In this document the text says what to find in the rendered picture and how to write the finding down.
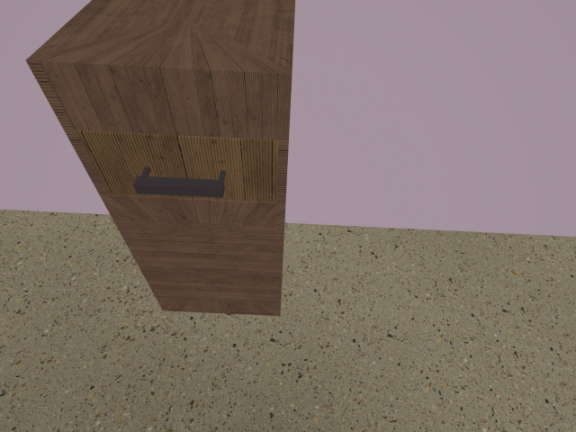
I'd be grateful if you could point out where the handle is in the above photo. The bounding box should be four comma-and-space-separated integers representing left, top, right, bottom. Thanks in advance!
133, 166, 226, 198

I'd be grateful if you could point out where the cabinet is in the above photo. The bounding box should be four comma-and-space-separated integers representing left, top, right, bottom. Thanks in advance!
26, 0, 295, 316

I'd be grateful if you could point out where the drawer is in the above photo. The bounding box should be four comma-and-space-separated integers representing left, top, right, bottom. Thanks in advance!
77, 130, 279, 203

